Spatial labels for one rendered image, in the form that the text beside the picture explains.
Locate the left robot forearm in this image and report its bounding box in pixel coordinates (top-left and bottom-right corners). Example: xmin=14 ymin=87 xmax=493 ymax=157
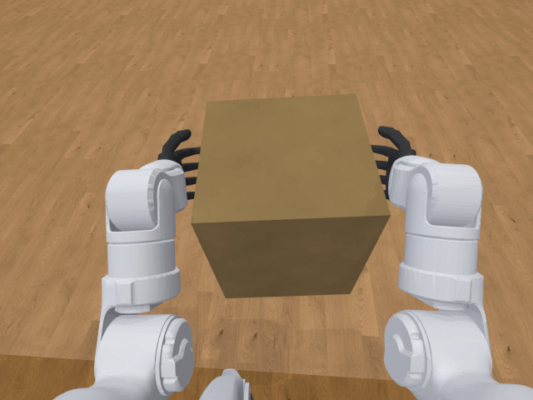
xmin=94 ymin=159 xmax=188 ymax=380

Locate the robot right hand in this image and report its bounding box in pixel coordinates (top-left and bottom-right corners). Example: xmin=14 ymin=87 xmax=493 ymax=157
xmin=371 ymin=126 xmax=416 ymax=201

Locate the robot left upper arm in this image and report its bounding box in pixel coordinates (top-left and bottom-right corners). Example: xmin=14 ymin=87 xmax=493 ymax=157
xmin=53 ymin=314 xmax=194 ymax=400

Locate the robot left hand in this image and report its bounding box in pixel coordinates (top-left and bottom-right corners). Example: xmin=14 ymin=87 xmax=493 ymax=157
xmin=158 ymin=129 xmax=201 ymax=200

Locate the robot left thigh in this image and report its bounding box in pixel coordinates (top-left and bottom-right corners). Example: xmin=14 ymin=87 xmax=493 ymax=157
xmin=199 ymin=375 xmax=251 ymax=400

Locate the left robot shin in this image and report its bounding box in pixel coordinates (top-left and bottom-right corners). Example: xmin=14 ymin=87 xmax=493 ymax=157
xmin=222 ymin=369 xmax=243 ymax=380

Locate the carton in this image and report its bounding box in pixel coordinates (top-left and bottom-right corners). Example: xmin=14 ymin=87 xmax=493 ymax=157
xmin=191 ymin=94 xmax=391 ymax=298

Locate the right robot forearm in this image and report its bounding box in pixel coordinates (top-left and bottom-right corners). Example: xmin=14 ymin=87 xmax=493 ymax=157
xmin=388 ymin=155 xmax=492 ymax=372

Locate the robot right upper arm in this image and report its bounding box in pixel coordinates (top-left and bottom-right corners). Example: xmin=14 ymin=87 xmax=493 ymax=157
xmin=384 ymin=310 xmax=533 ymax=400

